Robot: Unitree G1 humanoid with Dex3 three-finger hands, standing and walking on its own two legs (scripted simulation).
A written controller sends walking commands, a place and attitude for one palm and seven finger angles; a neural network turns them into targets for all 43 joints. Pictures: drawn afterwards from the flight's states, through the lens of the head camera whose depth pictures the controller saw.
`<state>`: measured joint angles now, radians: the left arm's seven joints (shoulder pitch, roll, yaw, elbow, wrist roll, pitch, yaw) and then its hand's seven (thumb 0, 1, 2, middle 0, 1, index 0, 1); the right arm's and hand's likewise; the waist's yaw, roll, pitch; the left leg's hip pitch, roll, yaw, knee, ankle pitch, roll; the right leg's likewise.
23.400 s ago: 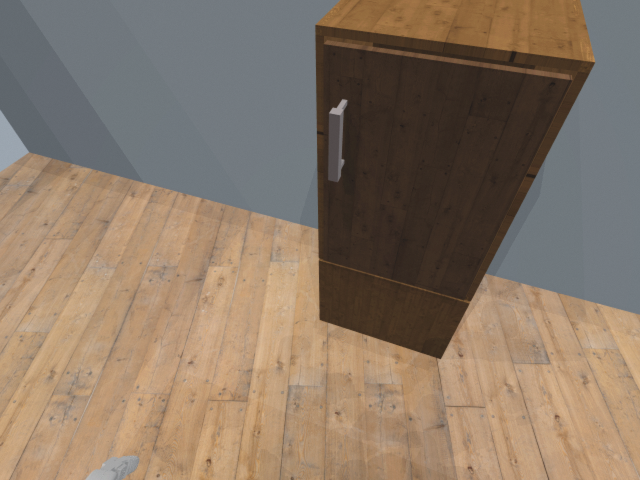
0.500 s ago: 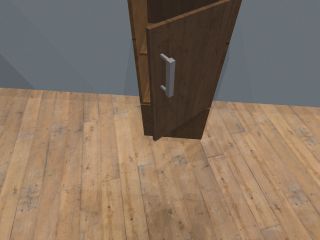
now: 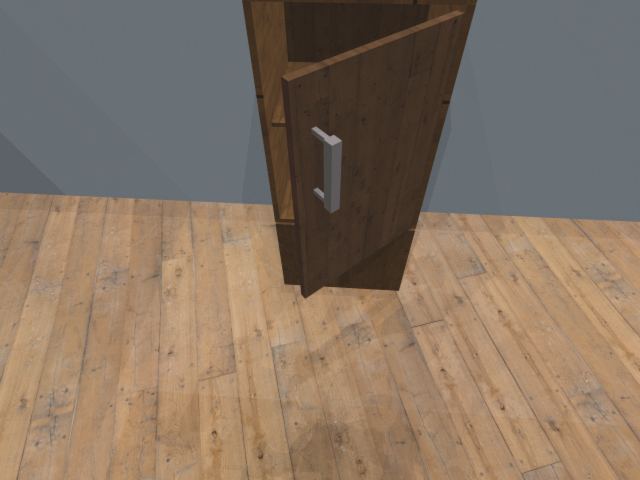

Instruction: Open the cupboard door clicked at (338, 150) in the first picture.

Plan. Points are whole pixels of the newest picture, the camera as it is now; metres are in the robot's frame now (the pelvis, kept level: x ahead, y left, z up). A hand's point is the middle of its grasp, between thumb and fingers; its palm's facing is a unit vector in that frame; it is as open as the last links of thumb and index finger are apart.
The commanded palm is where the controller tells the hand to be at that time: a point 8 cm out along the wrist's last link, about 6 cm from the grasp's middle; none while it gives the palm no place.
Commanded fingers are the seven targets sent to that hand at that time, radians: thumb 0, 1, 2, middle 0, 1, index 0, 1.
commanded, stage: let the arm hang, fingers relaxed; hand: left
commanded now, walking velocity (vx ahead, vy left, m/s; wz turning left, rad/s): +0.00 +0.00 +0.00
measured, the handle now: (325, 171) +0.60 +0.02 +0.03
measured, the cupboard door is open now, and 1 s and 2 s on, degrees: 42 42 42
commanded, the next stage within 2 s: look to check the result in 0.04 s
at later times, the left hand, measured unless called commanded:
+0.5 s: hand out of the picture +0.10 +0.21 -0.16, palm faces -0.02 -0.95 -0.31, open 7.4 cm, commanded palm none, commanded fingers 0.00 0.90 0.90 -0.20 -0.30 -0.20 -0.30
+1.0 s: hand out of the picture +0.09 +0.19 -0.17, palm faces -0.08 -0.97 -0.25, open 7.4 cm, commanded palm none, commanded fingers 0.00 0.90 0.90 -0.20 -0.30 -0.20 -0.30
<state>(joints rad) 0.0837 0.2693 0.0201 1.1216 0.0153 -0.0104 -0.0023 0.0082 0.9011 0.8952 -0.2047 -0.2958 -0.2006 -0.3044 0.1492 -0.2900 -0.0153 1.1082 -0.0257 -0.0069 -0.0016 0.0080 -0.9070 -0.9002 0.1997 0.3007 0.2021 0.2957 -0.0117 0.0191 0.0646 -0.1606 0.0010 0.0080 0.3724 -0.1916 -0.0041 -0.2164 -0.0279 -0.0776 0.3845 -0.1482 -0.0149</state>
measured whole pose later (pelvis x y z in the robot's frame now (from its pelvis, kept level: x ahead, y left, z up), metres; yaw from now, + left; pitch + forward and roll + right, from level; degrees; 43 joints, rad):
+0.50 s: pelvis +0.03 -0.01 +0.00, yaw +0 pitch -1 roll +0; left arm 0.10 0.27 0.01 1.15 0.01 -0.01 0.01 0.01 0.90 0.90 -0.20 -0.30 -0.20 -0.30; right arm 0.12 -0.29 0.00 1.12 -0.02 0.00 -0.01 0.01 -0.91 -0.90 0.20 0.30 0.20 0.30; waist -0.01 0.03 0.07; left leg -0.09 0.03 0.00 0.30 -0.20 -0.03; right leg -0.15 0.00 -0.09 0.32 -0.16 -0.03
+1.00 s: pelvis +0.03 -0.01 -0.01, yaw -6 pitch -1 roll +0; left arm 0.16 0.22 0.04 1.10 0.02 0.04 0.00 0.01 0.90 0.90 -0.20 -0.30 -0.20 -0.30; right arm 0.17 -0.22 -0.02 1.07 -0.02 0.03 -0.04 0.01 -0.91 -0.90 0.20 0.30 0.20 0.30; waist 0.00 0.01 0.08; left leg -0.15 0.07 0.09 0.45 -0.29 -0.03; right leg -0.24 0.04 0.00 0.46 -0.21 -0.04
